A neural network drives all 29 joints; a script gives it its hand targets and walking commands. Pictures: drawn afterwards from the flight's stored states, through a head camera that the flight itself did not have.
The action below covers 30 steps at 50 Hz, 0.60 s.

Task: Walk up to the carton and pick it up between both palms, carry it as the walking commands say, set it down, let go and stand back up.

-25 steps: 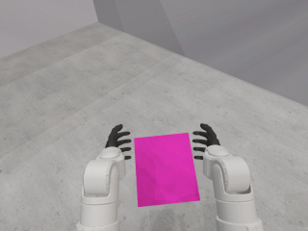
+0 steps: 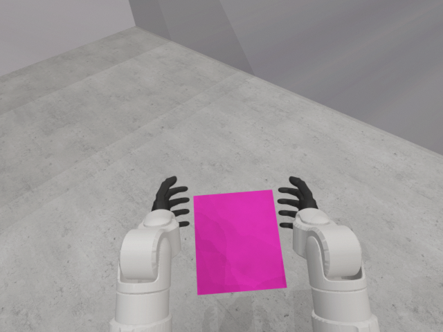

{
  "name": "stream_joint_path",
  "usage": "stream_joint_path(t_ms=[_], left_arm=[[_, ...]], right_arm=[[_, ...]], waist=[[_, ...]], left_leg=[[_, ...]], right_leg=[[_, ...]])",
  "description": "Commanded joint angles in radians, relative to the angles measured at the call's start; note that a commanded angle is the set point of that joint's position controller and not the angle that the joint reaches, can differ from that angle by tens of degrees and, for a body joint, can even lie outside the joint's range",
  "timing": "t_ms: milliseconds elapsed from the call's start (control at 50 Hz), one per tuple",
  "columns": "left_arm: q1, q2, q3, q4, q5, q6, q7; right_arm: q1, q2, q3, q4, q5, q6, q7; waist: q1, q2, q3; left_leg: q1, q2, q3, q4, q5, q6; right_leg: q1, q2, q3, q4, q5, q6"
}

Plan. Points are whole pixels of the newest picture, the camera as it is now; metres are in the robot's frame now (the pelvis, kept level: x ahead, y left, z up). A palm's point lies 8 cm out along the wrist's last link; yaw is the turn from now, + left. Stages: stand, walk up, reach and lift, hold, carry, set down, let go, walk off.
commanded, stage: carry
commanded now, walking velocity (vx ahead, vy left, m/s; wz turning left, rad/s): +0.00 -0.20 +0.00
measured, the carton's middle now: (235, 242) +0.31 -0.01 -0.03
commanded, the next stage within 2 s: none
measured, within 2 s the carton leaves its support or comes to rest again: neither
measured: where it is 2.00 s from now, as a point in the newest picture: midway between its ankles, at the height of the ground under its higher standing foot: outside the picture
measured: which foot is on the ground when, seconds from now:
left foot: up 0.00-0.14, down 0.16-0.42, up 0.44-0.66, down 0.68-0.96, up 0.98-1.00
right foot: down 0.00-0.18, up 0.20-0.40, down 0.42-0.70, up 0.72-0.92, down 0.94-1.00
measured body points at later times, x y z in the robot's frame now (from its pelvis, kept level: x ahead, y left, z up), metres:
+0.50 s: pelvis -0.06 -0.15 +0.00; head -0.04 -0.17 +0.45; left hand +0.25 -0.03 +0.09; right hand +0.25 -0.27 +0.08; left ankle -0.05 +0.02 -0.70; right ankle -0.03 -0.26 -0.73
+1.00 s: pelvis -0.12 -0.30 +0.00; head -0.10 -0.32 +0.45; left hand +0.19 -0.18 +0.09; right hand +0.19 -0.42 +0.08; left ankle -0.11 -0.12 -0.71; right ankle -0.09 -0.41 -0.73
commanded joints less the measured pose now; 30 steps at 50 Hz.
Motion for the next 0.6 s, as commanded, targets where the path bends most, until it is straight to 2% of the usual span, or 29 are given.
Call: stream_joint_path(t_ms=[0, 40, 80, 100, 120, 140, 160, 180, 200, 220, 240, 260, 280, 320, 340, 360, 380, 400, 420, 440, 460, 480, 500, 540, 580], left_arm=[[-0.225, -1.053, -0.389, -0.108, -0.263, -0.019, -0.196], [-0.227, -1.053, -0.385, -0.125, -0.254, -0.025, -0.19], [-0.215, -1.043, -0.386, -0.123, -0.246, -0.025, -0.184], [-0.211, -1.04, -0.39, -0.121, -0.244, -0.023, -0.181], [-0.204, -1.035, -0.394, -0.115, -0.243, -0.021, -0.178], [-0.204, -1.03, -0.394, -0.102, -0.241, -0.018, -0.176], [-0.199, -1.032, -0.4, -0.094, -0.241, -0.016, -0.176], [-0.267, -1.015, -0.426, -0.134, -0.254, -0.012, -0.183], [-0.302, -1.032, -0.445, -0.147, -0.267, -0.013, -0.186], [-0.306, -1.039, -0.453, -0.134, -0.28, -0.012, -0.192], [-0.325, -1.053, -0.459, -0.136, -0.292, -0.012, -0.197], [-0.321, -1.063, -0.466, -0.145, -0.308, -0.014, -0.203], [-0.327, -1.067, -0.474, -0.155, -0.322, -0.017, -0.205], [-0.307, -1.06, -0.475, -0.158, -0.332, -0.02, -0.203], [-0.284, -1.052, -0.471, -0.145, -0.332, -0.017, -0.201], [-0.263, -1.043, -0.465, -0.131, -0.329, -0.014, -0.199], [-0.246, -1.031, -0.455, -0.117, -0.324, -0.009, -0.198], [-0.229, -1.021, -0.445, -0.098, -0.316, -0.005, -0.198], [-0.208, -1.007, -0.43, -0.07, -0.288, -0.005, -0.201], [-0.208, -1.032, -0.42, -0.07, -0.285, -0.008, -0.2], [-0.217, -1.047, -0.405, -0.082, -0.286, -0.01, -0.2], [-0.204, -1.058, -0.393, -0.079, -0.278, -0.013, -0.2], [-0.211, -1.058, -0.39, -0.088, -0.269, -0.019, -0.198], [-0.226, -1.061, -0.383, -0.113, -0.258, -0.029, -0.191], [-0.219, -1.053, -0.38, -0.12, -0.247, -0.032, -0.185]], right_arm=[[-0.405, 1.061, 0.496, -0.161, 0.344, -0.059, 0.219], [-0.415, 1.062, 0.501, -0.171, 0.355, -0.059, 0.221], [-0.393, 1.049, 0.49, -0.158, 0.347, -0.054, 0.22], [-0.377, 1.044, 0.482, -0.151, 0.342, -0.052, 0.219], [-0.364, 1.04, 0.474, -0.146, 0.337, -0.051, 0.22], [-0.365, 1.034, 0.464, -0.142, 0.33, -0.051, 0.223], [-0.361, 1.015, 0.457, -0.142, 0.322, -0.053, 0.224], [-0.337, 1.009, 0.427, -0.112, 0.308, -0.061, 0.22], [-0.35, 1.021, 0.426, -0.129, 0.303, -0.062, 0.221], [-0.343, 1.022, 0.42, -0.119, 0.284, -0.062, 0.221], [-0.356, 1.031, 0.421, -0.125, 0.279, -0.065, 0.22], [-0.362, 1.038, 0.422, -0.141, 0.281, -0.071, 0.218], [-0.368, 1.038, 0.416, -0.158, 0.283, -0.076, 0.213], [-0.366, 1.019, 0.41, -0.186, 0.281, -0.081, 0.201], [-0.349, 1.006, 0.405, -0.182, 0.274, -0.078, 0.195], [-0.33, 0.995, 0.402, -0.173, 0.267, -0.075, 0.189], [-0.303, 0.985, 0.399, -0.159, 0.259, -0.071, 0.185], [-0.293, 0.977, 0.396, -0.147, 0.254, -0.068, 0.182], [-0.291, 0.971, 0.412, -0.144, 0.246, -0.063, 0.186], [-0.342, 0.983, 0.434, -0.158, 0.269, -0.056, 0.194], [-0.362, 1.019, 0.451, -0.169, 0.295, -0.058, 0.2], [-0.38, 1.043, 0.473, -0.171, 0.316, -0.058, 0.208], [-0.398, 1.053, 0.488, -0.174, 0.332, -0.06, 0.215], [-0.428, 1.069, 0.504, -0.181, 0.357, -0.063, 0.224], [-0.418, 1.062, 0.503, -0.176, 0.358, -0.059, 0.223]], waist=[[0.006, -0.177, -0.368], [0.013, -0.174, -0.363], [0.015, -0.173, -0.364], [0.007, -0.156, -0.368], [-0.001, -0.127, -0.373], [-0.006, -0.048, -0.39], [-0.007, 0.126, -0.354], [-0.015, 0.319, -0.31], [-0.005, 0.212, -0.289], [-0.004, 0.118, -0.27], [-0.002, 0.075, -0.248], [-0.002, 0.104, -0.244], [-0.008, 0.142, -0.26], [-0.02, 0.181, -0.299], [-0.016, 0.182, -0.316], [-0.007, 0.173, -0.332], [-0.008, 0.143, -0.345], [-0.005, 0.058, -0.359], [-0.005, -0.222, -0.356], [0.0, -0.361, -0.354], [0.002, -0.319, -0.357], [0.006, -0.246, -0.363], [0.008, -0.208, -0.365], [0.011, -0.19, -0.365], [0.017, -0.188, -0.362]], left_leg=[[-0.064, -0.041, 0.027, 0.13, -0.005, 0.021], [-0.024, -0.056, 0.056, 0.035, 0.024, 0.021], [0.045, -0.065, 0.062, -0.097, 0.05, 0.035], [0.111, -0.07, 0.07, -0.217, 0.102, 0.043], [0.214, -0.065, 0.078, -0.39, 0.22, 0.045], [0.381, 0.019, -0.02, -0.49, 0.295, 0.056], [0.498, 0.243, -0.292, -0.583, 0.326, 0.117], [0.442, 0.43, -0.508, -0.602, 0.527, 0.24], [0.39, 0.435, -0.464, -0.58, 0.552, 0.266], [0.34, 0.392, -0.383, -0.58, 0.485, 0.241], [0.329, 0.339, -0.286, -0.582, 0.438, 0.197], [0.335, 0.291, -0.198, -0.559, 0.517, 0.156], [0.341, 0.243, -0.129, -0.527, 0.604, 0.128], [0.38, 0.224, -0.098, -0.478, 0.755, 0.119], [0.391, 0.213, -0.08, -0.445, 0.772, 0.111], [0.381, 0.189, -0.051, -0.398, 0.747, 0.095], [0.357, 0.156, -0.029, -0.346, 0.711, 0.072], [0.273, 0.125, -0.008, -0.267, 0.615, 0.039], [0.071, 0.026, 0.07, -0.152, 0.277, -0.022], [-0.029, -0.04, 0.085, -0.025, -0.076, -0.028], [-0.054, -0.049, 0.045, 0.102, -0.144, -0.008], [-0.057, -0.054, 0.025, 0.157, -0.121, 0.008], [-0.06, -0.048, 0.024, 0.162, -0.068, 0.017], [-0.038, -0.049, 0.047, 0.088, 0.008, 0.018], [0.007, -0.063, 0.063, -0.012, 0.022, 0.022]], right_leg=[[0.332, -0.201, 0.174, -0.104, 0.56, -0.153], [0.308, -0.197, 0.181, -0.129, 0.411, -0.158], [0.277, -0.205, 0.204, -0.143, 0.342, -0.171], [0.253, -0.191, 0.19, -0.135, 0.317, -0.164], [0.213, -0.167, 0.161, -0.124, 0.279, -0.137], [0.084, -0.139, 0.14, -0.068, 0.193, -0.086], [-0.114, -0.07, 0.078, 0.056, 0.024, -0.003], [-0.208, 0.003, 0.077, 0.241, -0.193, 0.045], [-0.187, -0.036, 0.169, 0.395, -0.2, 0.052], [-0.168, -0.048, 0.19, 0.438, -0.173, 0.05], [-0.165, -0.057, 0.175, 0.398, -0.152, 0.05], [-0.142, -0.059, 0.149, 0.32, -0.143, 0.054], [-0.098, -0.038, 0.106, 0.25, -0.149, 0.058], [-0.042, 0.006, 0.028, 0.129, -0.173, 0.066], [-0.003, 0.018, 0.0, 0.032, -0.141, 0.066], [0.067, 0.032, -0.042, -0.102, -0.058, 0.067], [0.142, 0.031, -0.052, -0.194, -0.003, 0.07], [0.248, -0.055, 0.046, -0.24, 0.093, 0.071], [0.337, -0.215, 0.251, -0.22, 0.464, 0.006], [0.338, -0.262, 0.306, -0.174, 0.693, -0.091], [0.355, -0.257, 0.278, -0.126, 0.783, -0.138], [0.346, -0.246, 0.231, -0.104, 0.756, -0.149], [0.34, -0.223, 0.191, -0.098, 0.675, -0.143], [0.337, -0.195, 0.16, -0.101, 0.532, -0.133], [0.309, -0.205, 0.19, -0.128, 0.41, -0.149]])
